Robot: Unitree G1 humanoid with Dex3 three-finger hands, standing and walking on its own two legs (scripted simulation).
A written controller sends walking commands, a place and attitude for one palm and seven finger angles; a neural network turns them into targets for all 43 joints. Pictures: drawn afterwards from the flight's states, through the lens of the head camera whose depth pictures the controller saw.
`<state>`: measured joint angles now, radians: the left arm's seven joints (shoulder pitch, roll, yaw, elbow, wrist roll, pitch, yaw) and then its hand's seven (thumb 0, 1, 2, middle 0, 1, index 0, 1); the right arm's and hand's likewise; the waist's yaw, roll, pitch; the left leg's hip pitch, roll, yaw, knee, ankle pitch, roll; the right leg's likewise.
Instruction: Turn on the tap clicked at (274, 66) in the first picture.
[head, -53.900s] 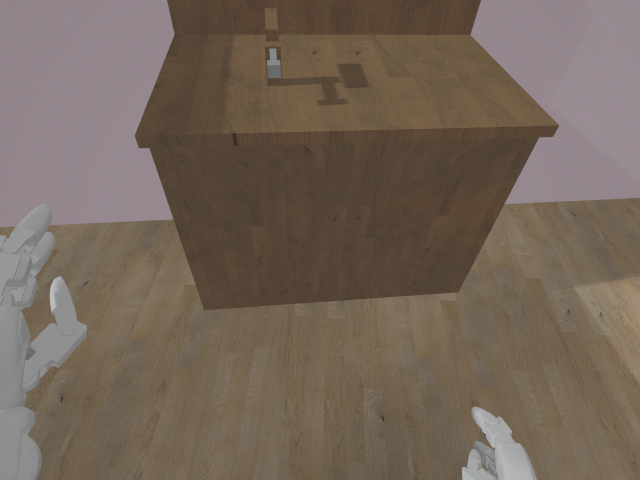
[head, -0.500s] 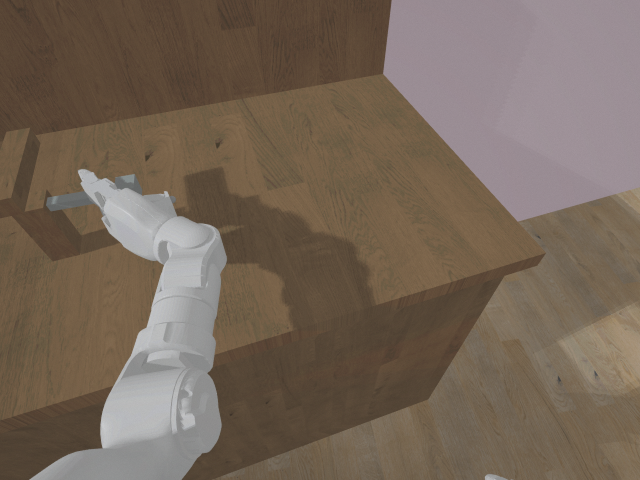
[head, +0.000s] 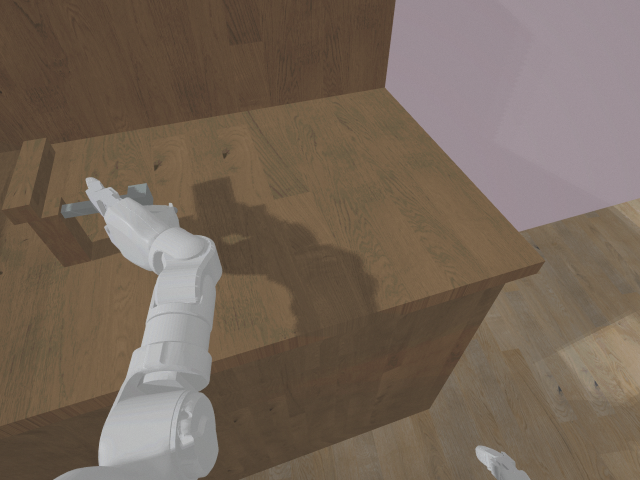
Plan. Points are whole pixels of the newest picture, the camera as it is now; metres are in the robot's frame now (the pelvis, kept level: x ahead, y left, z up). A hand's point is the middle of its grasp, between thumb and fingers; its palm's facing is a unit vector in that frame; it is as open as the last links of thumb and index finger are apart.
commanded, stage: lift the hand up off the lever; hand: left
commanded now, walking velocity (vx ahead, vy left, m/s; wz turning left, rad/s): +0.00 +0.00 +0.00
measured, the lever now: (140, 198) +0.44 +0.27 +0.12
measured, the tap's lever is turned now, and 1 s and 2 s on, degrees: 86 81 77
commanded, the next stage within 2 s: draw the hand back beside the body in 1.76 s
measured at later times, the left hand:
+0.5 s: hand (167, 203) +0.41 +0.22 +0.14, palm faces +0.82 -0.56 -0.07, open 7.8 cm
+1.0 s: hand (162, 207) +0.40 +0.22 +0.15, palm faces +0.82 -0.58 -0.05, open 7.8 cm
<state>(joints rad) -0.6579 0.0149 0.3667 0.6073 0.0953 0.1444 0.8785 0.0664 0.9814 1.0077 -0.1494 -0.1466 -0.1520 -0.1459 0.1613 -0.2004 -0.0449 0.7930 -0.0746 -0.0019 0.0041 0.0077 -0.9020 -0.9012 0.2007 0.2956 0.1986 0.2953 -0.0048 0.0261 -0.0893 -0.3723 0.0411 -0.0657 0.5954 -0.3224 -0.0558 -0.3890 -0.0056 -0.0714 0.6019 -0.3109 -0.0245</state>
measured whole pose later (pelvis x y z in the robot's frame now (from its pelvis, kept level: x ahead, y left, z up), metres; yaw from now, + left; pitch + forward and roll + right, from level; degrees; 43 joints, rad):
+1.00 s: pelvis +0.01 +0.00 +0.01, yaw -1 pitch +2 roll +0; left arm -0.54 -0.03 0.31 0.34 0.02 0.34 0.81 0.04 0.91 0.91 -0.19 -0.16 -0.15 -0.15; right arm 0.10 -0.19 -0.03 0.80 -0.05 -0.03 0.01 0.01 -0.90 -0.90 0.20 0.30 0.20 0.30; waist 0.05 0.04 -0.06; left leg -0.24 0.04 -0.05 0.51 -0.30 -0.06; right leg -0.27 -0.01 -0.06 0.53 -0.30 -0.02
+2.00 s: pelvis +0.00 +0.00 +0.01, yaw -2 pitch -1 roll +1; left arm -0.41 0.04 0.33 0.17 -0.02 0.40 0.57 0.03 0.91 0.92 -0.09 -0.11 -0.15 -0.15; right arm 0.10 -0.19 -0.01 0.76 -0.02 -0.03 -0.05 0.01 -0.90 -0.90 0.20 0.30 0.20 0.30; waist 0.03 0.03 -0.03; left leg -0.17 0.05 -0.03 0.47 -0.28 -0.06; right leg -0.22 0.00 -0.04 0.52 -0.28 -0.03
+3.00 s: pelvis +0.02 +0.02 +0.02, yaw -1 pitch -5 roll +0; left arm 0.31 0.31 0.26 -0.40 -0.06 -0.06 0.13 0.02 0.89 0.90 -0.21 -0.29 -0.21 -0.29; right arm 0.15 -0.21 0.03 0.65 -0.02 -0.10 -0.03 0.01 -0.90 -0.90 0.20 0.30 0.20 0.30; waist 0.09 0.06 0.04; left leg -0.04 0.03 -0.03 0.39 -0.28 -0.02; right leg -0.06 -0.02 -0.04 0.39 -0.25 0.01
